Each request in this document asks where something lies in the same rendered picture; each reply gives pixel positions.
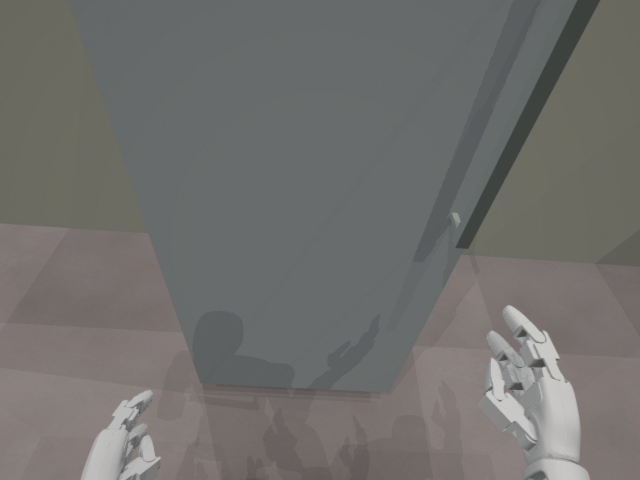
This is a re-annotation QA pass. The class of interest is fridge door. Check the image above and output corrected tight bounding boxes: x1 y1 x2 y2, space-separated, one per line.
67 0 565 393

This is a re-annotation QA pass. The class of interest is left robot hand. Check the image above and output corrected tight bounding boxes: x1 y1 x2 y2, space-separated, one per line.
81 390 161 480

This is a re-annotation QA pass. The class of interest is handle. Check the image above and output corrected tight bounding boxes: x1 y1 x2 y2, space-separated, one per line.
450 0 600 249

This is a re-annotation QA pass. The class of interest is right robot hand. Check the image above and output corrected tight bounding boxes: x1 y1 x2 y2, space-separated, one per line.
478 305 581 465

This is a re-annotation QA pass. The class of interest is robot right forearm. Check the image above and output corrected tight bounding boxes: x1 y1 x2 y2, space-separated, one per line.
522 457 590 480

